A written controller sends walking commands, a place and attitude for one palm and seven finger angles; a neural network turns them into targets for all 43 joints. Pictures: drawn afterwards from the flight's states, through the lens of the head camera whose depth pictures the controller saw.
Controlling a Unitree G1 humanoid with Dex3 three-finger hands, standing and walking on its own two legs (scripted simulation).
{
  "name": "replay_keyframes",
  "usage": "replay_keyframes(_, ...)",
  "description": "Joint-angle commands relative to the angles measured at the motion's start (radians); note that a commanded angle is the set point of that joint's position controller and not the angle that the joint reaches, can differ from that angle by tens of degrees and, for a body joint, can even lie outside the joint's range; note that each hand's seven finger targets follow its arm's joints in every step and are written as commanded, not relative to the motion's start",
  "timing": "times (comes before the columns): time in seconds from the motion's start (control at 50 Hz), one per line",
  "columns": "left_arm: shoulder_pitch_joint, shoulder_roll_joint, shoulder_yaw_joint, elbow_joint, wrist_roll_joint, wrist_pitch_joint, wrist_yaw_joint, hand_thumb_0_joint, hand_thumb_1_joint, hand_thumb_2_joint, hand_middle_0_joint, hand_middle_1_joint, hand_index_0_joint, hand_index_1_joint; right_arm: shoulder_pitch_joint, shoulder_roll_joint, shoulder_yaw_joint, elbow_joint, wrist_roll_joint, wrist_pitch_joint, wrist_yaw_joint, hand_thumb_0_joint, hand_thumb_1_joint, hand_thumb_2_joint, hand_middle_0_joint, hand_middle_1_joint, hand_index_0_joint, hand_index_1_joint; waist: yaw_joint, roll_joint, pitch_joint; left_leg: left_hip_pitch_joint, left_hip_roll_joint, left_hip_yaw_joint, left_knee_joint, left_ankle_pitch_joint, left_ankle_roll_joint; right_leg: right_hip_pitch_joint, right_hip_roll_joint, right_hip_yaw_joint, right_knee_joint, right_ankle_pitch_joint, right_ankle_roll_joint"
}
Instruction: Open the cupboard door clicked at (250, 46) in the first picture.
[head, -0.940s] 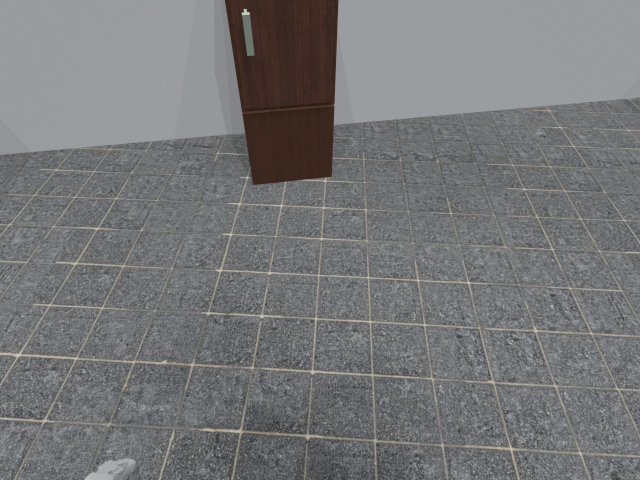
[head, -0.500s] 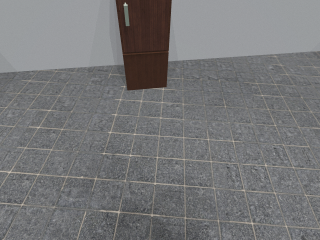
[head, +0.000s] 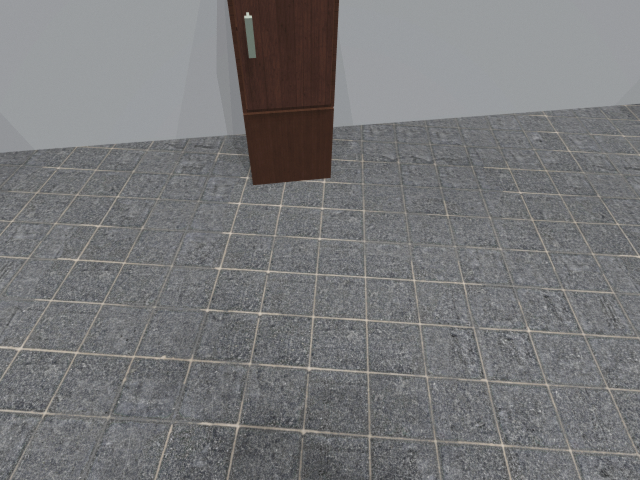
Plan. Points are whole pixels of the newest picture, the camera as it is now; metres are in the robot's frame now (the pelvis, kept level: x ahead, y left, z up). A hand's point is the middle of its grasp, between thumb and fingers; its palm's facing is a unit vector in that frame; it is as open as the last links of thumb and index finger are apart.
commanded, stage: look at it before walking up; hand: left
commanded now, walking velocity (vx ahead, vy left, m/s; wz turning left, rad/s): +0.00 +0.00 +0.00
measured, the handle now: (249, 35) +1.52 +0.35 -0.05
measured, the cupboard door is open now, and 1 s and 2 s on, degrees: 0 0 0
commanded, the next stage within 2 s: walk to a spot facing it in 0.50 s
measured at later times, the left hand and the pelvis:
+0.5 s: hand out of the picture +0.07 +0.24 -0.16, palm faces -0.03 -0.94 -0.33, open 7.4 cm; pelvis +0.00 +0.00 +0.00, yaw +0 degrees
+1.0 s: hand out of the picture +0.04 +0.21 -0.20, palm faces -0.03 -0.99 -0.13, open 7.4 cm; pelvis +0.09 +0.03 -0.01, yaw -3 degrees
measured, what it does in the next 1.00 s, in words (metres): shifts its weight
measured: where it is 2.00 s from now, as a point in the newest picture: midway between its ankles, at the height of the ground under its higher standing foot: (321, 401)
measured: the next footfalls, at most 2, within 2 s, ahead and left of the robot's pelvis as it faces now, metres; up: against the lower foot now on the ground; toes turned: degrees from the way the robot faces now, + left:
right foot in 1.32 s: +0.38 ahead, -0.11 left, +0.00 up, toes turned -12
left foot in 1.76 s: +0.55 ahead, +0.13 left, +0.00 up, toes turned +8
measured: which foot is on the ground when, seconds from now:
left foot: down 0.00-1.00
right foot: down 0.00-0.92, up 0.94-1.00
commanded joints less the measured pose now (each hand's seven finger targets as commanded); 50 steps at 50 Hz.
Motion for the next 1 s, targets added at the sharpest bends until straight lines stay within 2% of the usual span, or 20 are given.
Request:
replay_keyframes(0.0,-0.043,0.209,0.046,-0.062,0.004,-0.025,0.01,0.0,0.9,0.9,-0.2,-0.3,-0.2,-0.3,-0.054,-0.205,-0.044,-0.061,0.001,-0.029,-0.012,0.0,-0.9,-0.9,0.2,0.3,0.2,0.3,0.0,-0.003,-0.035,-0.008,0.116,-0.099,-0.077,0.095,0.036,-0.007,-0.11,0.102,-0.081,0.055,-0.036)
replay_keyframes(0.16,-0.043,0.208,0.047,-0.063,0.005,-0.026,0.01,0.0,0.9,0.9,-0.2,-0.3,-0.2,-0.3,-0.052,-0.203,-0.044,-0.058,0.001,-0.028,-0.011,0.0,-0.9,-0.9,0.2,0.3,0.2,0.3,-0.002,-0.002,-0.039,-0.005,0.116,-0.1,-0.08,0.09,0.035,-0.01,-0.108,0.103,-0.084,0.048,-0.035)
replay_keyframes(0.28,-0.038,0.207,0.046,-0.06,0.004,-0.028,0.011,0.0,0.9,0.9,-0.2,-0.3,-0.2,-0.3,-0.05,-0.205,-0.043,-0.057,0.002,-0.031,-0.013,0.0,-0.9,-0.9,0.2,0.3,0.2,0.3,-0.002,-0.004,-0.072,0.023,0.12,-0.097,-0.072,0.151,0.035,0.013,-0.11,0.098,-0.072,0.117,-0.036)
replay_keyframes(0.46,-0.032,0.208,0.044,-0.053,0.005,-0.028,0.012,0.0,0.9,0.9,-0.2,-0.3,-0.2,-0.3,-0.059,-0.205,-0.042,-0.053,0.004,-0.028,-0.013,0.0,-0.9,-0.9,0.2,0.3,0.2,0.3,-0.001,-0.008,-0.044,0.024,0.122,-0.091,-0.079,0.141,0.034,0.002,-0.112,0.099,-0.083,0.118,-0.034)
replay_keyframes(0.58,-0.031,0.21,0.045,-0.054,0.005,-0.031,0.012,0.0,0.9,0.9,-0.2,-0.3,-0.2,-0.3,-0.056,-0.205,-0.042,-0.053,0.003,-0.03,-0.013,0.0,-0.9,-0.9,0.2,0.3,0.2,0.3,-0.001,-0.013,-0.061,0.032,0.123,-0.09,-0.076,0.17,0.032,0.021,-0.114,0.101,-0.082,0.155,-0.036)
replay_keyframes(0.6,0.009,0.13,0.029,-0.035,0.002,-0.022,0.015,0.0,0.9,0.9,-0.2,-0.3,-0.2,-0.3,-0.025,-0.127,-0.024,-0.037,-0.002,-0.022,-0.01,0.0,-0.9,-0.9,0.2,0.3,0.2,0.3,-0.001,-0.009,-0.085,0.043,0.119,-0.077,-0.068,0.126,0.021,0.028,-0.114,0.093,-0.084,0.099,-0.025)
replay_keyframes(0.62,0.043,0.084,0.017,-0.021,0.005,-0.01,0.016,0.0,0.9,0.9,-0.2,-0.3,-0.2,-0.3,0.014,-0.072,-0.01,-0.023,-0.005,-0.01,-0.007,0.0,-0.9,-0.9,0.2,0.3,0.2,0.3,-0.001,-0.025,-0.073,0.027,0.109,-0.063,-0.055,0.029,0.014,0.018,-0.104,0.096,-0.078,-0.027,-0.019)
replay_keyframes(0.64,0.069,0.081,0.019,-0.016,0.01,-0.004,0.013,0.0,0.9,0.9,-0.2,-0.3,-0.2,-0.3,0.033,-0.069,-0.012,-0.021,-0.009,-0.003,-0.005,0.0,-0.9,-0.9,0.2,0.3,0.2,0.3,0.003,-0.033,-0.057,0.006,0.098,-0.057,-0.041,-0.098,0.016,-0.005,-0.099,0.112,-0.086,-0.169,-0.025)
replay_keyframes(0.68,0.091,0.099,0.029,-0.02,0.015,0.005,0.002,0.0,0.9,0.9,-0.2,-0.3,-0.2,-0.3,0.042,-0.072,-0.018,-0.025,-0.015,0.002,0.0,0.0,-0.9,-0.9,0.2,0.3,0.2,0.3,0.009,-0.051,0.034,-0.089,0.079,-0.052,-0.035,-0.295,0.021,-0.059,-0.099,0.147,-0.11,-0.354,-0.042)
replay_keyframes(0.74,0.146,0.112,0.046,-0.029,0.018,0.003,-0.004,0.0,0.9,0.9,-0.2,-0.3,-0.2,-0.3,0.062,-0.057,-0.024,-0.044,-0.017,-0.001,0.002,0.0,-0.9,-0.9,0.2,0.3,0.2,0.3,0.02,-0.111,0.102,-0.204,0.045,-0.013,0.078,-0.333,0.021,-0.059,-0.13,0.229,-0.142,-0.461,-0.088)
replay_keyframes(0.78,0.194,0.12,0.06,-0.028,0.013,-0.007,-0.002,0.0,0.9,0.9,-0.2,-0.3,-0.2,-0.3,0.077,-0.028,-0.026,-0.059,-0.015,-0.013,0.001,0.0,-0.9,-0.9,0.2,0.3,0.2,0.3,0.022,-0.152,0.102,-0.242,0.033,0.052,0.196,-0.237,0.015,-0.026,-0.2,0.31,-0.183,-0.446,-0.135)
replay_keyframes(0.82,0.206,0.114,0.069,-0.033,0.011,-0.021,0.002,0.0,0.9,0.9,-0.2,-0.3,-0.2,-0.3,0.101,-0.013,-0.029,-0.065,-0.011,-0.027,0.0,0.0,-0.9,-0.9,0.2,0.3,0.2,0.3,0.008,-0.152,0.093,-0.231,0.051,0.067,0.211,-0.203,0.015,-0.013,-0.232,0.321,-0.164,-0.335,-0.167)
replay_keyframes(0.84,0.198,0.103,0.071,-0.036,0.011,-0.024,0.003,0.0,0.9,0.9,-0.2,-0.3,-0.2,-0.3,0.124,-0.006,-0.032,-0.062,-0.009,-0.032,0.0,0.0,-0.9,-0.9,0.2,0.3,0.2,0.3,-0.003,-0.126,0.095,-0.186,0.057,0.072,0.178,-0.198,0.018,-0.042,-0.217,0.284,-0.13,-0.286,-0.165)
replay_keyframes(0.86,0.18,0.078,0.071,-0.043,0.011,-0.025,0.002,0.0,0.9,0.9,-0.2,-0.3,-0.2,-0.3,0.175,0.005,-0.033,-0.048,-0.007,-0.04,-0.001,0.0,-0.9,-0.9,0.2,0.3,0.2,0.3,-0.031,-0.082,0.093,-0.085,0.067,0.07,0.096,-0.177,0.023,-0.112,-0.183,0.222,-0.061,-0.225,-0.147)
replay_keyframes(0.88,0.158,0.04,0.066,-0.052,0.009,-0.025,-0.001,0.0,0.9,0.9,-0.2,-0.3,-0.2,-0.3,0.264,-0.006,-0.038,-0.017,-0.007,-0.048,-0.005,0.0,-0.9,-0.9,0.2,0.3,0.2,0.3,-0.065,0.021,0.079,0.057,0.106,-0.011,0.0,-0.143,0.048,-0.21,-0.097,0.12,0.084,-0.172,-0.106)
replay_keyframes(0.9,0.126,-0.02,0.056,-0.077,0.009,-0.025,-0.008,0.0,0.9,0.9,-0.2,-0.3,-0.2,-0.3,0.389,-0.08,-0.06,0.026,-0.018,-0.056,-0.01,0.0,-0.9,-0.9,0.2,0.3,0.2,0.3,-0.105,0.25,0.074,0.195,0.281,-0.264,-0.109,-0.124,0.123,-0.392,0.02,-0.038,0.386,-0.182,-0.05)
replay_keyframes(0.92,0.034,-0.04,0.047,-0.118,0.016,-0.04,-0.001,0.0,0.9,0.9,-0.2,-0.3,-0.2,-0.3,0.503,-0.086,-0.067,0.057,-0.021,-0.06,-0.023,0.0,-0.9,-0.9,0.2,0.3,0.2,0.3,-0.141,0.291,0.12,0.272,0.39,-0.419,-0.185,0.067,0.172,-0.569,0.041,-0.052,0.584,-0.343,-0.035)
replay_keyframes(0.94,0.022,-0.015,0.055,-0.119,0.021,-0.045,0.004,0.0,0.9,0.9,-0.2,-0.3,-0.2,-0.3,0.527,-0.05,-0.055,0.071,-0.015,-0.063,-0.033,0.0,-0.9,-0.9,0.2,0.3,0.2,0.3,-0.128,0.237,0.147,0.307,0.407,-0.39,-0.144,0.279,0.185,-0.633,-0.01,0.008,0.673,-0.31,-0.039)
replay_keyframes(0.96,0.032,-0.027,0.059,-0.11,0.017,-0.049,0.001,0.0,0.9,0.9,-0.2,-0.3,-0.2,-0.3,0.513,-0.007,-0.042,0.065,-0.013,-0.068,-0.039,0.0,-0.9,-0.9,0.2,0.3,0.2,0.3,-0.115,0.138,0.142,0.3,0.403,-0.332,-0.118,0.424,0.204,-0.637,-0.039,0.017,0.729,-0.272,-0.038)
replay_keyframes(0.98,0.027,-0.05,0.061,-0.102,0.016,-0.05,-0.007,0.0,0.9,0.9,-0.2,-0.3,-0.2,-0.3,0.482,0.01,-0.041,0.054,-0.014,-0.074,-0.041,0.0,-0.9,-0.9,0.2,0.3,0.2,0.3,-0.096,0.093,0.151,0.28,0.385,-0.27,-0.113,0.465,0.206,-0.633,-0.064,0.011,0.757,-0.25,-0.036)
